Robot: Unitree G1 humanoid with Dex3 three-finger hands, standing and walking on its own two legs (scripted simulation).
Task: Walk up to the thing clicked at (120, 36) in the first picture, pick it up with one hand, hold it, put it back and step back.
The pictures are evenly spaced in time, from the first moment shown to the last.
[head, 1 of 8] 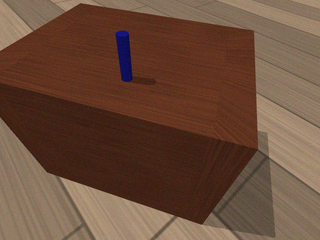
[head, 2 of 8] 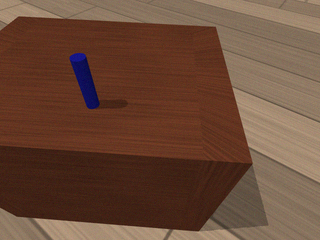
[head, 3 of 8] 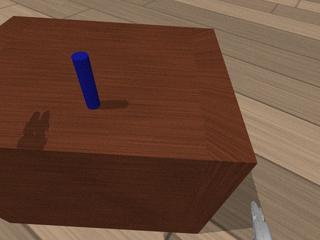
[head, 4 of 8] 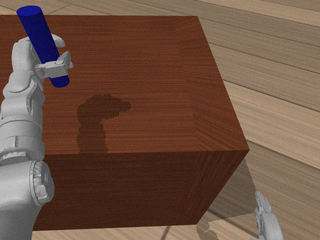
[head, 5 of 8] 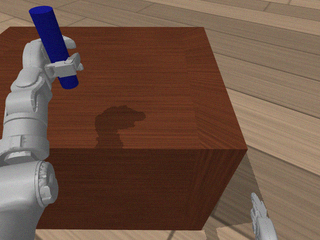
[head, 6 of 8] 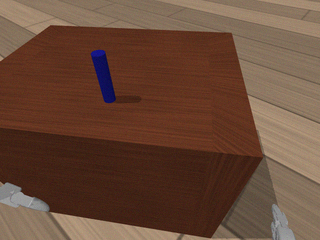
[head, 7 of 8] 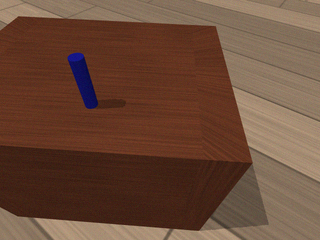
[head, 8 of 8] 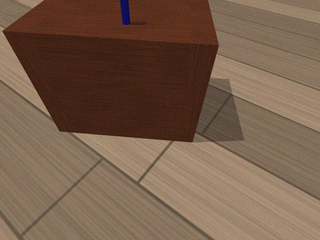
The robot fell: no
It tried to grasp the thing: yes
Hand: left
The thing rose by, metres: 0.24
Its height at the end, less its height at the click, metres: +0.00
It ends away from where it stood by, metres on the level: 0.00
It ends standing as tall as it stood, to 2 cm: yes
